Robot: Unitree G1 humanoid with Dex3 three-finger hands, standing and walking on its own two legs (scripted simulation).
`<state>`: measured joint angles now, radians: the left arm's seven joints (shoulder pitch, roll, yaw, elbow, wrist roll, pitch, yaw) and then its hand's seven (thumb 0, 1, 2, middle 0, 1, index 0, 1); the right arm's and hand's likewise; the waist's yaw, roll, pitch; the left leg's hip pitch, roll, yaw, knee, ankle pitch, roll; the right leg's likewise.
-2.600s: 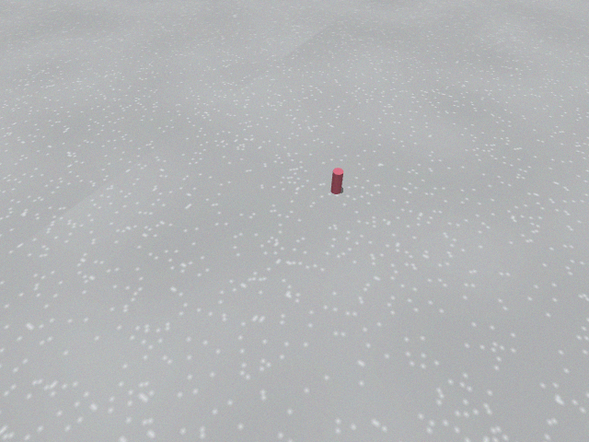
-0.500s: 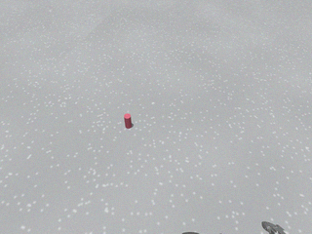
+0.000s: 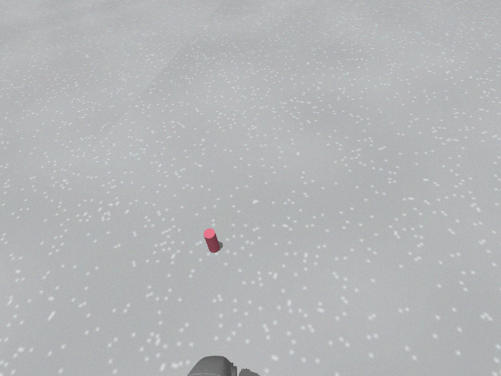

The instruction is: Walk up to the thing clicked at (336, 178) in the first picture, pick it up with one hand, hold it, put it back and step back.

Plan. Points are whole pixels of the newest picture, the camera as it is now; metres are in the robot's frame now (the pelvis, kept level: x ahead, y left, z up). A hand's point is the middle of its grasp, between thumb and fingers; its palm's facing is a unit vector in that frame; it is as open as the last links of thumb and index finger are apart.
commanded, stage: walk up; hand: left
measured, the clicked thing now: (211, 240) +0.73 +0.28 -0.71
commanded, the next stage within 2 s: none
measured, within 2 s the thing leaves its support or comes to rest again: neither
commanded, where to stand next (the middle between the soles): +0.39 +0.06 m, yaw +0 degrees
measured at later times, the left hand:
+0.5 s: hand (95, 322) +0.23 +0.35 -0.15, palm faces -0.03 -0.94 -0.34, open 7.4 cm
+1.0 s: hand (129, 254) +0.37 +0.32 -0.13, palm faces -0.04 -0.91 -0.40, open 7.4 cm
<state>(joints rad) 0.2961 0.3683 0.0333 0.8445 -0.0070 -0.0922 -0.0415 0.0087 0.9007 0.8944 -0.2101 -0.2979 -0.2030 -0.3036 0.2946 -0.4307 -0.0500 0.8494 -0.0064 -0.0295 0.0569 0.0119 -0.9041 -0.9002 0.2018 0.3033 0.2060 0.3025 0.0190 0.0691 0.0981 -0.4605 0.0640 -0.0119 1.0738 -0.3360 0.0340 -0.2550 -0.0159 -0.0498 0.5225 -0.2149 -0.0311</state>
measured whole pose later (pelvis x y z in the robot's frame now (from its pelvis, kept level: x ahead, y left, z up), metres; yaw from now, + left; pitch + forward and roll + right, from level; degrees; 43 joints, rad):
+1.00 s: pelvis +0.29 +0.06 +0.00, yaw +0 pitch -3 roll +0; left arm 0.23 0.36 0.02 0.86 0.01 -0.05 -0.01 0.01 0.90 0.89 -0.21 -0.30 -0.20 -0.30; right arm 0.26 -0.41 -0.04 0.88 0.00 -0.02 0.01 0.01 -0.90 -0.90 0.20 0.30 0.21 0.30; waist 0.01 0.05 0.12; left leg -0.43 0.05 -0.02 0.83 -0.34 -0.01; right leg -0.28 -0.03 -0.06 0.56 -0.23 -0.02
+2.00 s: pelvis +0.31 +0.07 +0.01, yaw +0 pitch -2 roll -1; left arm 0.05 0.35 0.01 1.14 0.00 -0.01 -0.01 0.01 0.90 0.89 -0.21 -0.30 -0.20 -0.30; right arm 0.09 -0.35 -0.01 1.16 -0.01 -0.01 0.01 0.01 -0.90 -0.90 0.20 0.30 0.21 0.30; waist -0.02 -0.01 0.05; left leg -0.21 0.04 0.02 0.38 -0.14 -0.02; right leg -0.09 -0.03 0.00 0.36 -0.23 0.03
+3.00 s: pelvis +0.34 +0.07 +0.01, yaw +0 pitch -2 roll +0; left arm 0.16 0.36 0.03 1.11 0.03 -0.01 -0.03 0.01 0.90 0.89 -0.21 -0.30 -0.20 -0.30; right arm 0.15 -0.35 -0.04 1.10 -0.03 0.00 0.04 0.01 -0.90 -0.90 0.20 0.30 0.21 0.30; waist 0.00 -0.01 0.02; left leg -0.20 0.02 0.02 0.45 -0.30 0.02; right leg -0.09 -0.04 0.01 0.44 -0.41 -0.01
